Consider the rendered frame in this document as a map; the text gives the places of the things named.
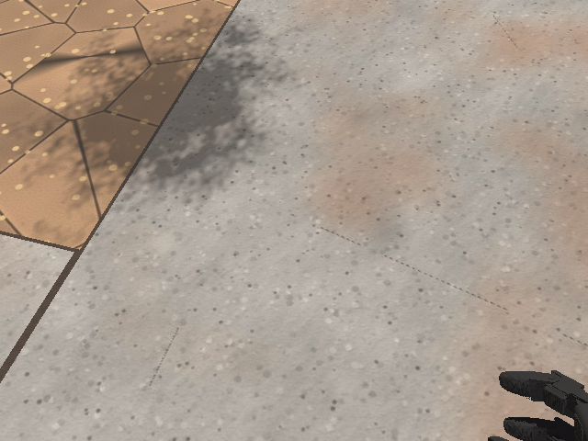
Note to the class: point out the right robot hand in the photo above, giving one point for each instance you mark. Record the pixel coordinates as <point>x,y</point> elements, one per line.
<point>559,392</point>

